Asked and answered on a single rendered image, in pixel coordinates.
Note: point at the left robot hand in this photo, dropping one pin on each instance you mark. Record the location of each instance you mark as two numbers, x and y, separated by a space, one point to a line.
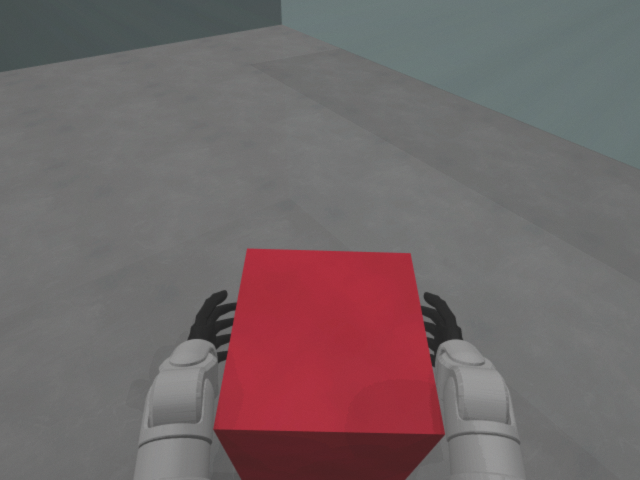
205 326

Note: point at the left robot forearm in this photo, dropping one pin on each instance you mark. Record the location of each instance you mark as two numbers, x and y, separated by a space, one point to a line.
177 424

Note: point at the right robot hand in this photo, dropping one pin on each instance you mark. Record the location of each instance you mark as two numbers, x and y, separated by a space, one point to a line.
446 327

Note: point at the right robot forearm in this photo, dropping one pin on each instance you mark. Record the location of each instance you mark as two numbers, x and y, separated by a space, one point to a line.
481 428

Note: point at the carton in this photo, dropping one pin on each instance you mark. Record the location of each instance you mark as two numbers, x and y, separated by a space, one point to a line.
328 374

